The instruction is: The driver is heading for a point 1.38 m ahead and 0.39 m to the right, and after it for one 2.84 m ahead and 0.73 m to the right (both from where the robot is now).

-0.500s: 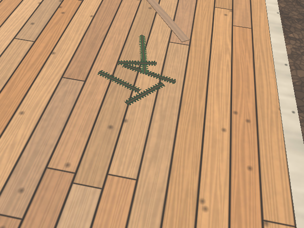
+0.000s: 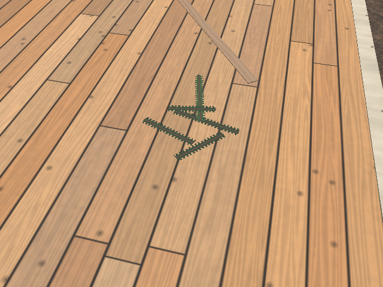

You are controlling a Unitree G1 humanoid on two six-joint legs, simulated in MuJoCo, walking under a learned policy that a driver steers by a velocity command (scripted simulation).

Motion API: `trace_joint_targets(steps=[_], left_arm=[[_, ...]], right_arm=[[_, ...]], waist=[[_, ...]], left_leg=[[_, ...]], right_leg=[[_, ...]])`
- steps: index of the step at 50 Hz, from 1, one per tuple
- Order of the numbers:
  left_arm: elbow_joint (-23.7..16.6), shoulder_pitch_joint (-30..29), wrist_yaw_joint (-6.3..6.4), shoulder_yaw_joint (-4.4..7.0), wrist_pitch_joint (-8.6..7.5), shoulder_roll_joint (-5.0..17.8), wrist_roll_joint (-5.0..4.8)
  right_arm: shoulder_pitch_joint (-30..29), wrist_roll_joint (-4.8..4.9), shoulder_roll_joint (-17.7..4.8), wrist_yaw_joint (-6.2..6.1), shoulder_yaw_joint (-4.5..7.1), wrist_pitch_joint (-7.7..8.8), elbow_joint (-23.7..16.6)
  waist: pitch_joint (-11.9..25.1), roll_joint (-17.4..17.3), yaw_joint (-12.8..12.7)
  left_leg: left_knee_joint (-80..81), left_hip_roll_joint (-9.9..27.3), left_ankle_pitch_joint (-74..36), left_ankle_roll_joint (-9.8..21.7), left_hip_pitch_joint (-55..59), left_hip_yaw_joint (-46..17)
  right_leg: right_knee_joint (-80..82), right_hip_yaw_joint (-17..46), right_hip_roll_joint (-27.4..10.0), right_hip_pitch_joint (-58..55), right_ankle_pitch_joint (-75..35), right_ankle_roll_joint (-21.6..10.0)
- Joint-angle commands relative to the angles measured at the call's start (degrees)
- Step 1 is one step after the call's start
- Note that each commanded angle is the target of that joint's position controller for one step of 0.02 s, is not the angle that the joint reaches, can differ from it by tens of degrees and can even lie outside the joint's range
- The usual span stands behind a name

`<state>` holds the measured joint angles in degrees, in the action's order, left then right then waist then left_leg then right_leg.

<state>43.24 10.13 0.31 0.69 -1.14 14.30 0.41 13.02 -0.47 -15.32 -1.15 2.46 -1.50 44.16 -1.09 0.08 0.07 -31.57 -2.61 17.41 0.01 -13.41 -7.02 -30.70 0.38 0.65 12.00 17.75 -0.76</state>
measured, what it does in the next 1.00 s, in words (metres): walks ahead, turning right: right foot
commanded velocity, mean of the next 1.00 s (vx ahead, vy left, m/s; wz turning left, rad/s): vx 0.41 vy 0.00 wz -0.39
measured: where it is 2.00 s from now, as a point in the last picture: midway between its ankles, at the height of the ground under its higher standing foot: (261, 232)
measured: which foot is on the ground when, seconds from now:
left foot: down 0.00-0.60, up 0.62-1.00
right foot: down 0.00-0.16, up 0.18-0.58, down 0.60-1.00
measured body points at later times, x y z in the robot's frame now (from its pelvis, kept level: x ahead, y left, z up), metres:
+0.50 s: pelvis +0.16 +0.00 +0.00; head +0.20 +0.00 +0.44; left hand +0.42 +0.19 -0.09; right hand +0.09 -0.26 -0.13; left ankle +0.01 +0.13 -0.73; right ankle +0.31 -0.16 -0.70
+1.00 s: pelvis +0.43 -0.09 +0.01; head +0.46 -0.12 +0.46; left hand +0.61 +0.15 -0.09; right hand +0.54 -0.41 -0.07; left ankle +0.68 -0.02 -0.69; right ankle +0.34 -0.14 -0.73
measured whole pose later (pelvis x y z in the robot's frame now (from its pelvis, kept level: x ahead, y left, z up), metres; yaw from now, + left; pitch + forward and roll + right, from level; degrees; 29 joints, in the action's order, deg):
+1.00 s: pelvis +0.43 -0.09 +0.01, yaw -27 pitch +2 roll +0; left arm 41.2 19.9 0.4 3.5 -2.5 16.7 -1.5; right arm 3.5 -0.4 -16.5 0.2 1.6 6.0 37.4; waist -1.7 -2.3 -4.9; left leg -33.1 3.2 -4.0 -3.7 -36.3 -6.5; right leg -22.3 9.9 8.0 7.3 16.0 -5.5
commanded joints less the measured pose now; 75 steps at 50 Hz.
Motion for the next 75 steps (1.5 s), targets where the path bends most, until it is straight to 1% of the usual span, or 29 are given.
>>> trace_joint_targets(steps=[1,4,7,9,10,12,15,20,24,27,29,30,31,32,33,35,38,42,50,54,55,56,57,58,60,62,66,71,75], left_arm=[[-2.8,1.6,0.66,2.48,-0.42,9.5,-0.92],[-1.5,4.4,0.88,3.36,-1.13,12.0,-1.44],[-3.5,-1.9,0.19,2.58,-0.60,9.8,-2.00],[-7.9,-6.3,0.28,1.09,-2.14,4.6,-2.10],[-7.3,-4.7,0.56,2.34,-2.98,8.3,-2.82],[-5.1,0.2,-0.17,2.78,-3.37,8.2,-3.67],[-5.1,-1.8,-1.60,2.86,-2.71,6.4,-2.80],[-9.2,-7.8,-3.05,1.49,-2.23,3.0,-2.12],[-12.6,-13.0,-4.24,1.24,-2.58,3.3,-2.05],[-13.2,-9.9,-4.65,2.76,-2.29,6.3,-1.99],[-10.1,4.2,-4.02,5.37,-1.56,10.7,-2.19],[-8.1,13.1,-2.76,6.99,-0.70,13.6,-2.11],[-8.1,12.8,-1.79,7.50,-0.59,19.1,-1.99],[-9.7,14.1,-1.74,6.71,-1.40,16.4,-1.47],[-9.0,11.7,-1.86,5.99,-2.06,13.3,-0.97],[-9.7,4.1,-1.98,5.23,-2.83,10.9,-1.07],[-10.5,0.4,-1.84,4.87,-3.34,9.3,-0.46],[-8.1,4.0,-0.63,5.18,-3.31,10.8,-1.12],[-4.0,11.7,0.51,4.99,-1.63,10.7,-2.15],[-3.2,11.1,0.34,4.68,-1.00,10.1,-1.48],[-3.8,10.6,0.05,3.77,-1.21,7.9,-1.05],[-4.5,15.2,0.02,2.73,-1.80,5.2,-1.27],[-3.9,18.7,0.16,2.21,-2.27,5.2,-1.98],[-4.4,14.2,0.11,3.25,-2.53,10.0,-2.60],[-6.8,4.5,-0.10,3.23,-2.76,9.9,-1.56],[-6.8,4.2,-0.41,3.29,-2.80,8.1,-0.87],[-6.4,4.3,-0.28,1.90,-2.41,3.8,0.05],[-6.9,-2.5,-1.00,1.84,-2.47,4.2,-0.25],[-6.6,-1.3,-1.31,3.07,-2.78,6.4,0.44]], right_arm=[[-1.5,0.69,-5.4,-0.14,1.42,1.99,-3.7],[-3.4,1.56,-4.2,0.62,1.21,4.73,-4.7],[6.1,1.47,-5.0,1.47,2.05,6.53,-1.1],[17.0,0.79,-14.2,1.74,4.77,7.28,1.7],[17.3,0.03,-11.5,1.67,4.12,7.69,1.4],[13.4,-0.01,-7.7,1.22,3.07,8.12,0.2],[10.9,-0.16,-4.1,1.13,1.81,7.48,0.3],[9.0,0.07,-7.3,0.15,2.21,7.03,0.3],[11.5,0.89,-9.4,-0.10,2.54,6.71,2.1],[10.3,1.11,-11.6,-0.45,3.16,5.86,2.0],[8.7,1.05,-12.7,-0.95,3.46,4.94,1.0],[8.3,0.83,-12.3,-1.17,3.13,5.31,-0.1],[14.2,-1.26,-2.8,-0.10,0.46,6.46,-3.1],[11.2,0.48,-6.6,0.94,0.53,8.78,-4.1],[4.2,2.81,-9.8,1.32,1.54,9.73,-6.4],[2.1,1.42,-8.9,0.60,1.20,10.37,-6.8],[5.0,-0.26,-8.9,0.40,1.67,8.24,-6.3],[-1.9,-1.26,-6.4,-0.08,0.84,7.08,-8.8],[-15.1,0.49,-6.2,2.04,0.41,9.02,-11.7],[-7.9,0.43,-8.7,2.07,2.04,9.77,-10.3],[-0.8,-0.30,-10.9,1.68,2.88,10.08,-9.4],[7.6,-1.26,-15.8,1.45,4.28,9.91,-8.2],[12.7,0.37,-14.3,2.13,4.57,9.02,-4.9],[11.0,1.54,-10.0,2.19,3.26,8.72,-5.5],[5.1,0.54,-7.2,2.02,2.09,7.83,-6.0],[2.2,-0.26,-5.6,2.02,1.36,7.91,-6.0],[0.7,0.18,-7.6,1.87,1.68,7.95,-4.1],[4.1,1.08,-9.6,1.05,1.95,6.06,-0.9],[2.7,1.75,-9.5,0.82,1.80,5.25,0.1]], waist=[[-3.7,4.0,-1.3],[-6.9,8.2,-1.4],[-4.4,7.1,4.7],[-1.3,-14.3,7.9],[-1.9,-11.4,7.9],[-1.4,-5.3,4.3],[-2.7,-5.7,3.8],[-5.3,-3.9,4.4],[-6.9,-4.4,5.3],[-2.2,-6.7,1.1],[6.4,-6.7,-6.9],[10.4,-3.5,-11.5],[15.9,13.8,-3.9],[26.0,9.7,-7.0],[15.8,5.5,-7.6],[5.0,-1.9,-1.8],[3.1,1.1,2.4],[0.2,1.4,0.4],[1.1,4.8,-5.4],[3.3,7.4,-0.9],[9.8,5.9,2.7],[19.2,-4.6,3.7],[21.9,-17.1,3.9],[13.9,-10.0,5.0],[1.8,-2.6,3.8],[-0.8,-4.4,1.0],[1.7,-5.5,-0.8],[4.6,-6.2,2.0],[5.1,-5.1,-0.8]], left_leg=[[-0.6,0.0,14.1,2.4,-9.7,1.9],[-7.1,2.3,7.1,2.4,-13.0,6.0],[5.9,2.6,1.2,4.2,8.3,5.0],[18.3,19.5,9.0,12.1,22.3,-24.3],[18.5,23.9,2.2,15.7,23.6,-29.6],[17.4,21.9,-3.3,12.7,25.9,-19.1],[19.8,17.2,-16.7,8.3,22.5,-4.7],[23.9,14.6,-21.3,8.3,13.4,7.5],[23.9,16.2,-26.5,7.8,13.0,12.1],[13.9,17.5,-55.0,5.9,18.5,15.4],[-4.8,16.3,-64.2,4.1,14.7,17.1],[-20.0,14.0,-51.7,2.2,2.0,16.7],[-43.5,2.7,10.6,-1.1,-21.6,14.2],[-53.0,-0.3,16.5,-0.6,-27.9,-0.1],[-51.9,2.8,10.1,0.2,-33.0,-0.9],[-41.8,7.3,1.7,0.7,-28.4,0.5],[-36.0,9.6,-1.4,-1.2,-21.2,0.9],[-23.4,8.7,-10.8,-4.2,-22.6,3.0],[1.7,3.7,-22.5,-3.2,-16.7,2.6],[7.5,2.2,-14.2,1.9,-6.2,4.9],[5.9,6.9,-15.6,5.4,6.4,1.2],[4.4,18.4,-13.4,13.6,28.3,-16.3],[11.4,25.8,0.0,18.6,35.7,-35.7],[14.0,24.6,9.5,16.4,30.4,-34.7],[16.9,19.6,2.2,13.7,16.1,-21.1],[19.1,15.8,-11.7,12.5,8.5,-13.9],[18.0,13.5,-45.2,12.9,3.8,-1.7],[16.2,12.0,-41.6,10.3,5.0,2.6],[9.2,12.3,-33.4,7.6,6.1,0.7]], right_leg=[[12.5,13.0,-8.7,1.2,24.5,-7.2],[18.8,25.5,-18.2,1.0,26.8,-12.7],[12.8,16.2,-10.6,12.6,14.8,-8.0],[-16.7,1.2,2.2,28.4,7.8,-0.7],[-28.2,7.3,2.1,34.5,15.5,-0.7],[-34.7,10.7,-1.1,38.4,7.6,-2.8],[-31.8,7.7,-3.6,37.1,-2.7,-2.1],[-17.5,1.1,-4.2,31.5,-14.1,1.3],[-7.4,-3.5,-3.1,25.4,-17.1,-0.8],[-5.9,-6.5,0.9,18.9,-12.4,-5.0],[-4.3,-7.2,4.7,0.3,-12.3,-8.6],[-3.0,-0.3,2.0,-16.3,-11.8,-10.6],[0.7,30.5,-14.1,-34.6,-4.2,-19.6],[12.0,51.9,-20.3,-37.7,8.9,-25.0],[15.1,44.2,-18.1,-30.9,9.3,-20.9],[16.1,30.6,-12.9,-12.2,-3.0,-17.2],[18.8,23.0,-9.2,-0.2,-15.0,-17.3],[19.2,17.0,-6.1,6.0,-18.6,-16.0],[12.0,20.3,-6.7,-2.5,-11.9,-11.7],[3.6,22.4,-7.4,-7.7,-25.5,-9.4],[-6.8,19.6,-4.8,-4.5,-27.2,-7.7],[-25.3,12.9,2.1,12.2,-15.7,-3.4],[-39.3,9.3,5.7,25.9,14.0,-0.8],[-43.8,11.8,2.5,32.0,12.6,-1.0],[-41.3,7.6,-1.8,33.0,4.6,-0.8],[-35.3,5.9,-4.5,28.0,0.9,-0.2],[-21.5,2.0,-3.9,20.7,-2.0,2.8],[-5.2,1.1,-1.4,11.9,-18.7,2.2],[4.1,1.6,-0.4,4.6,-21.4,-1.1]])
